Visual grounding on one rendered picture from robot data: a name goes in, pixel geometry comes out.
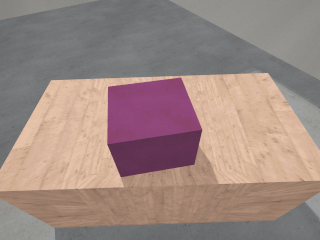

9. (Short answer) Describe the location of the pedestal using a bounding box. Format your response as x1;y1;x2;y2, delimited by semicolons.
0;73;320;228

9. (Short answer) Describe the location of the carton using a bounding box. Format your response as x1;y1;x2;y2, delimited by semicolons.
107;77;202;177

